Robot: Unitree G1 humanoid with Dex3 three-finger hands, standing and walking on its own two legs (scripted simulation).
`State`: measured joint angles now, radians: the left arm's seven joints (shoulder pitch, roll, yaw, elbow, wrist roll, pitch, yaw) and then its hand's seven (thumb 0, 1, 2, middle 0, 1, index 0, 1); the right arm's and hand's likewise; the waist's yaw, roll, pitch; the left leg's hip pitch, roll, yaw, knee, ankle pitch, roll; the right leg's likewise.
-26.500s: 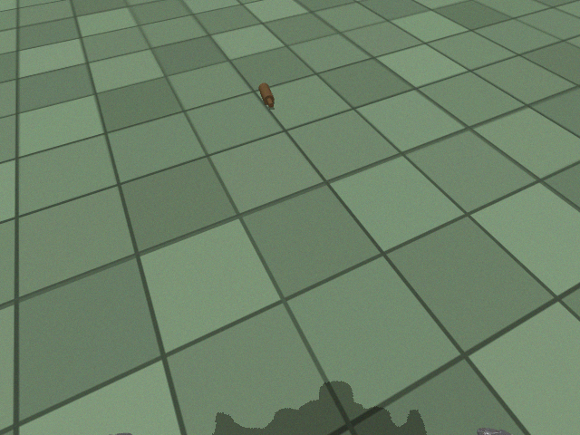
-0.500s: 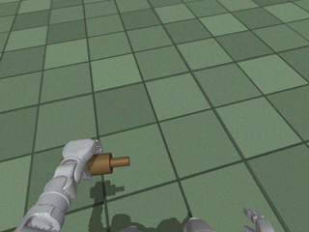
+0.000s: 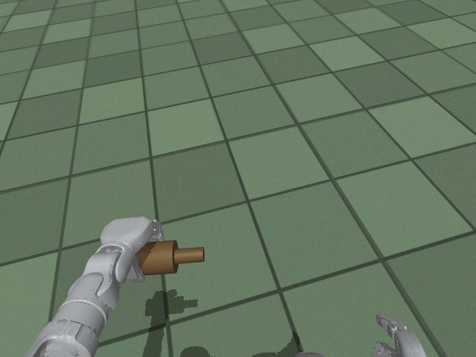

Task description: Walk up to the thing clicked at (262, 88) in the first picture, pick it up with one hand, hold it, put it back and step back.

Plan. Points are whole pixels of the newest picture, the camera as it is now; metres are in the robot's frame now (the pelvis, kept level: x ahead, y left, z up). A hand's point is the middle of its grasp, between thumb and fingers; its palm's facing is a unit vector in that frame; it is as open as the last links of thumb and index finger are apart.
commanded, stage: hold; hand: left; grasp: from above
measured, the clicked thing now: (153, 258) +0.32 +0.20 -0.08
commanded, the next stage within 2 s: crouch in 1.32 s
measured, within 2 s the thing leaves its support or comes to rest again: neither
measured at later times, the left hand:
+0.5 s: hand (137, 262) +0.28 +0.20 -0.02, palm faces -0.44 -0.04 -0.90, open 9.3 cm
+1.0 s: hand (135, 261) +0.28 +0.21 -0.02, palm faces -0.45 -0.05 -0.89, open 9.3 cm
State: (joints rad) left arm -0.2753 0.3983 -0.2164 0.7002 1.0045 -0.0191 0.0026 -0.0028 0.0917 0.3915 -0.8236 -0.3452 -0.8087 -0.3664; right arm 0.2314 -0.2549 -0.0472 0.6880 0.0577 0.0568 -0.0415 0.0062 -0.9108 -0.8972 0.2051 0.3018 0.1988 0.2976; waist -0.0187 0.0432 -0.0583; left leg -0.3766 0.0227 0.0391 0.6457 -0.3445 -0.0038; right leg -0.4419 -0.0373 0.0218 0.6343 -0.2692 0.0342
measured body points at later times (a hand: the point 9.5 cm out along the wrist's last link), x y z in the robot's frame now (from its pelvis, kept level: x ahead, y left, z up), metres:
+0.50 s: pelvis -0.01 -0.01 +0.01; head -0.01 -0.04 +0.46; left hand +0.30 +0.20 +0.03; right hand +0.13 -0.27 -0.11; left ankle -0.01 +0.12 -0.72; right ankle +0.03 -0.14 -0.72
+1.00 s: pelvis -0.01 -0.01 +0.01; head +0.00 -0.04 +0.46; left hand +0.30 +0.21 +0.03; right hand +0.15 -0.26 -0.10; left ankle -0.01 +0.12 -0.72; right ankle +0.03 -0.14 -0.72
